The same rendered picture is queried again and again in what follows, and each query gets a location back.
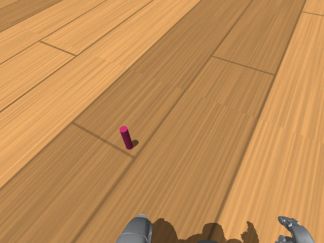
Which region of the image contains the can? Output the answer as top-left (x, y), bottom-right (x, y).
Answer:
top-left (119, 126), bottom-right (133, 150)

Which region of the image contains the right robot hand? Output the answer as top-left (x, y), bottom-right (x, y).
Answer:
top-left (275, 216), bottom-right (315, 243)

